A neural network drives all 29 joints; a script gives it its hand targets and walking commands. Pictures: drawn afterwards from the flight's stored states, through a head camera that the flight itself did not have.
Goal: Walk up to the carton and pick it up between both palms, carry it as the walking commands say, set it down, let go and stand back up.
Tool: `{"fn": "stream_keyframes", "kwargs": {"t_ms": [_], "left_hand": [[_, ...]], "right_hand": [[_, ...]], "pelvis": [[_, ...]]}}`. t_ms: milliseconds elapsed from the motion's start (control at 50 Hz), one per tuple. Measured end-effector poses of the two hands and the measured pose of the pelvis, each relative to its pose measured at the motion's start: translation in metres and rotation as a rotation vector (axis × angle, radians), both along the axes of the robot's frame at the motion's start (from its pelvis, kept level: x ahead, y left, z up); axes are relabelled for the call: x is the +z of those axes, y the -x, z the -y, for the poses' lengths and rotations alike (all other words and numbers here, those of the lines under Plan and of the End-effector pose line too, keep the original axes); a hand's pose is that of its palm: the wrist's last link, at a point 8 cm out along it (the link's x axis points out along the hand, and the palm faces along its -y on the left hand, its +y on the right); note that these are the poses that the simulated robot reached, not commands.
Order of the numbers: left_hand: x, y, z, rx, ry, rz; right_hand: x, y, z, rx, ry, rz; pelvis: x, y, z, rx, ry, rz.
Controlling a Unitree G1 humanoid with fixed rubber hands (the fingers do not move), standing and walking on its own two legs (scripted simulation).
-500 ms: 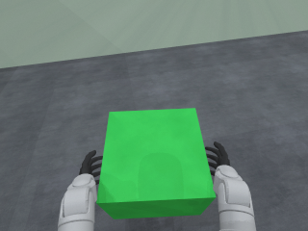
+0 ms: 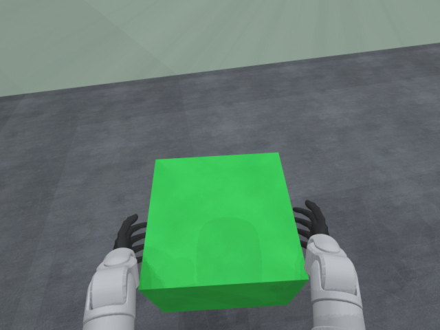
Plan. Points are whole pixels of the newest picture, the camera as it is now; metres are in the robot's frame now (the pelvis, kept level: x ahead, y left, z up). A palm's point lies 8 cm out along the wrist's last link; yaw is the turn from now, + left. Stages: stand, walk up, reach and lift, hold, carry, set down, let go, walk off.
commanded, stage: hold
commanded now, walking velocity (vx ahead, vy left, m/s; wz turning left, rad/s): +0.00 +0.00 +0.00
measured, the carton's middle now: (221, 232) +0.36 +0.00 -0.04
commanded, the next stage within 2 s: set down in 0.40 s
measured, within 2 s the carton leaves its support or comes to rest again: neither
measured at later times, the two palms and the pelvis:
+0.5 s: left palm (126, 227) +0.33 +0.18 +0.05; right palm (310, 220) +0.32 -0.18 +0.05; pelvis +0.03 +0.00 +0.01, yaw +0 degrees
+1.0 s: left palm (131, 238) +0.33 +0.18 +0.00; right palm (302, 228) +0.33 -0.17 +0.00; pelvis +0.04 +0.00 +0.01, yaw +0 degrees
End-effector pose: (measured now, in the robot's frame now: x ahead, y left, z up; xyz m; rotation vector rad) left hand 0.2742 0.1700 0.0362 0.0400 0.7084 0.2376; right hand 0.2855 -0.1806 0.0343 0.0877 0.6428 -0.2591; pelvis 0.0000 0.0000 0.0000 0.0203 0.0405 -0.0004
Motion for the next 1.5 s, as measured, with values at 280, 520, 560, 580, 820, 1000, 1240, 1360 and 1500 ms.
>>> {"fn": "stream_keyframes", "kwargs": {"t_ms": [280,520,560,580,820,1000,1240,1360,1500], "left_hand": [[0.015,-0.041,-0.001,-0.032,-0.006,0.045],[0.011,-0.053,-0.005,-0.038,0.010,0.017],[0.008,-0.054,-0.006,-0.040,0.013,0.006],[0.006,-0.054,-0.006,-0.041,0.015,0.001],[-0.017,-0.058,-0.006,-0.060,0.007,-0.033],[-0.036,-0.057,-0.010,-0.041,0.005,-0.048],[-0.068,-0.058,-0.018,-0.034,-0.012,-0.053],[-0.096,-0.057,-0.019,-0.034,-0.017,-0.074],[-0.129,-0.061,-0.020,-0.021,-0.018,-0.081]], "right_hand": [[0.021,-0.030,-0.002,0.008,0.094,0.045],[0.014,-0.035,-0.006,-0.019,0.059,0.012],[0.010,-0.034,-0.006,-0.020,0.063,0.001],[0.008,-0.034,-0.007,-0.020,0.066,-0.005],[-0.013,-0.037,-0.007,-0.016,0.073,-0.043],[-0.029,-0.046,-0.010,0.010,0.066,-0.058],[-0.062,-0.059,-0.013,0.086,0.018,-0.050],[-0.088,-0.066,-0.015,0.086,0.036,-0.058],[-0.118,-0.077,-0.019,0.076,0.045,-0.049]], "pelvis": [[0.001,-0.010,0.001,0.000,-0.001,-0.013],[0.008,-0.028,-0.004,0.000,0.010,-0.046],[0.009,-0.029,-0.005,0.000,0.012,-0.051],[0.009,-0.030,-0.005,0.000,0.013,-0.053],[0.010,-0.038,-0.006,0.000,0.015,-0.064],[0.008,-0.041,-0.004,0.001,0.010,-0.057],[-0.004,-0.041,0.000,0.007,0.000,-0.106],[-0.016,-0.034,0.001,0.014,-0.004,-0.188],[-0.033,-0.021,0.003,0.023,-0.007,-0.297]]}}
